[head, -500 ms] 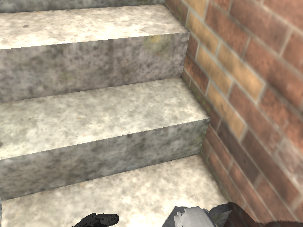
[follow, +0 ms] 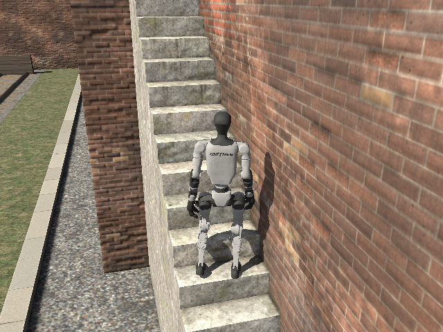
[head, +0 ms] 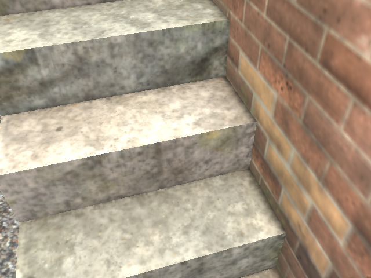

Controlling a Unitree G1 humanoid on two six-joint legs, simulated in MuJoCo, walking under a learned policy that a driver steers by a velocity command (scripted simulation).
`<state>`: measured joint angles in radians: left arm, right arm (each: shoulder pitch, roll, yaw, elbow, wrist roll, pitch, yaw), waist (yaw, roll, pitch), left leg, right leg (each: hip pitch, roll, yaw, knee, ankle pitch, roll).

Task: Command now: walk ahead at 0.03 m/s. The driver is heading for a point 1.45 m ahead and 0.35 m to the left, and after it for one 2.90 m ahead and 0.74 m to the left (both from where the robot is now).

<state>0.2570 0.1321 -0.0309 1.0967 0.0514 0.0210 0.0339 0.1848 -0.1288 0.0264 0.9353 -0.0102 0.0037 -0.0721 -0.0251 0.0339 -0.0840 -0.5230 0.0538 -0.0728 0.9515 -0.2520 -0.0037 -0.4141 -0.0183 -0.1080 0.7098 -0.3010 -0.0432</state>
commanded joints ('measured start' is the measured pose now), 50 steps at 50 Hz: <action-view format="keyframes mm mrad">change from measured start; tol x32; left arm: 1 38 61 8 -35 -28 -21 15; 39 151 293 74 -62 -16 3 -3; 50 -258 100 -22 -374 -54 -114 -72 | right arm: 1 21 -98 -16 40 0 20 22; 41 -28 -105 -13 5 -12 -79 102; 45 449 -280 -97 123 -23 -48 73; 50 29 -181 -34 22 -50 -63 64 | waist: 1 17 -113 211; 50 30 -2 64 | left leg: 1 168 11 8 -580 51 22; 18 353 12 12 -606 374 100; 26 208 39 -94 -627 -285 194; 38 125 -71 119 -255 465 62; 42 188 -81 153 -440 170 51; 46 928 255 -141 -480 1423 199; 50 512 246 -28 -681 811 205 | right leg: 1 -10 -124 171 -361 -54 -58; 13 156 -95 73 -292 313 8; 31 46 -104 161 -262 -155 -142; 41 303 -185 234 -315 407 -239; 44 -45 -83 45 160 821 -139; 46 -611 16 120 934 -229 -30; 50 -730 -53 182 1202 -288 -7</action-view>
